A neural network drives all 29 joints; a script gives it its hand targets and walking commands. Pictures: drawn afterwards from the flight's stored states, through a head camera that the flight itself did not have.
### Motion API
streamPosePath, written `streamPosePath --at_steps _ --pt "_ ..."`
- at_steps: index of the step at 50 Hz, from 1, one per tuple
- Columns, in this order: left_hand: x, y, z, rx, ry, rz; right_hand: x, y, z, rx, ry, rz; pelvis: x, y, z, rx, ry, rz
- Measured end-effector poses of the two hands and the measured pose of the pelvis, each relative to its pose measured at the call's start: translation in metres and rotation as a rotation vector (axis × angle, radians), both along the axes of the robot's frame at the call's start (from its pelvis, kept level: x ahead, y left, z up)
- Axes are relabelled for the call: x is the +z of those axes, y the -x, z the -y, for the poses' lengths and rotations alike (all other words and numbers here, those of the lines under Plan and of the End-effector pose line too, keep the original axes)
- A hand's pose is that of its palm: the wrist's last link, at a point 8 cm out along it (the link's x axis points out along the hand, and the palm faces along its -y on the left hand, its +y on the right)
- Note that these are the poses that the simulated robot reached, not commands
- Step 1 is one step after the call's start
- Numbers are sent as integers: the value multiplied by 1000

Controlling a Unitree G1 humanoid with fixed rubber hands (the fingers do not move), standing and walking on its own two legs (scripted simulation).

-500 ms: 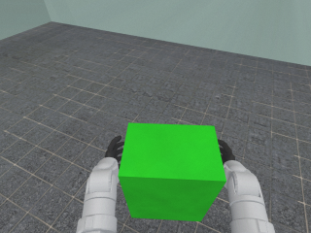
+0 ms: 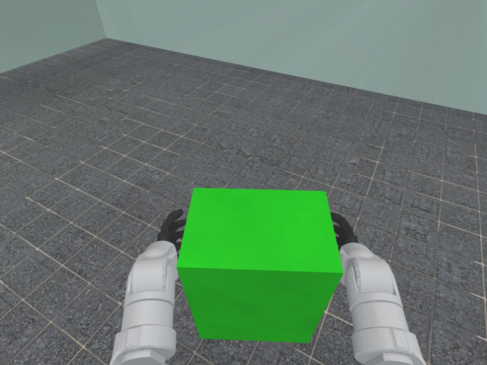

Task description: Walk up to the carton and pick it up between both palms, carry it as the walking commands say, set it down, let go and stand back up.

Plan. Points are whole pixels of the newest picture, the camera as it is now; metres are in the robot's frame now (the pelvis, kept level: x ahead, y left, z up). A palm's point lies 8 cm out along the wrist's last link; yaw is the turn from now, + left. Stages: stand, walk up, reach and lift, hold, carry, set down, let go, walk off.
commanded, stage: reach and lift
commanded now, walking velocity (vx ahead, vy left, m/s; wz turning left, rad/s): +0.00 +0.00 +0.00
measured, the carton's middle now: (256, 272) +0.28 +0.02 -0.01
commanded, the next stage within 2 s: hold in 0.68 s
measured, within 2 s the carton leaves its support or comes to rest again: neither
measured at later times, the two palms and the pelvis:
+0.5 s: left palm (168, 253) +0.29 +0.17 +0.04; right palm (348, 262) +0.28 -0.14 +0.04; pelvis +0.01 +0.01 +0.00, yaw -1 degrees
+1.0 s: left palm (167, 263) +0.27 +0.17 +0.04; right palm (351, 270) +0.27 -0.14 +0.04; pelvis +0.00 +0.01 +0.00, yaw +0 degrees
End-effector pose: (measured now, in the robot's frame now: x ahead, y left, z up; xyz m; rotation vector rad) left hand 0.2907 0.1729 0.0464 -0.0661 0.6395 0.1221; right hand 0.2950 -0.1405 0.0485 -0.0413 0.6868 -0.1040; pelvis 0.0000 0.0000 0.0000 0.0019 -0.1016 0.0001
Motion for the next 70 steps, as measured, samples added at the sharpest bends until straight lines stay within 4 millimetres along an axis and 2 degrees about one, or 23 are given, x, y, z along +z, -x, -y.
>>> streamPosePath --at_steps 9,22,38,53,57,64,67,70 --pt "-5 3 -6 10 -1 -15 -8 1 -6 -1 -13 -16 1 -6 -1 3 3 -4" --pt "-4 2 0 -5 9 2 -7 9 0 -42 -31 3 2 -14 -10 -7 2 -3" --pt "-9 15 2 -15 1 -11 -12 26 1 -36 -34 -6 2 -9 -13 -8 2 17" --pt "-8 23 3 2 4 -3 -8 27 2 -21 -31 1 -1 0 -9 5 2 11" --pt "3 20 2 -7 -19 32 -2 25 1 -21 -41 37 -9 2 -11 9 12 -51" --pt "25 13 -1 -21 -6 99 21 27 -4 -49 -18 105 -23 9 -18 -48 -23 -89" --pt "33 11 5 -48 1 103 27 37 2 -93 -21 109 -26 12 -18 -109 -35 -92" --pt "44 5 22 -70 -10 83 27 46 16 -146 -43 92 -28 16 -15 -155 -31 -93"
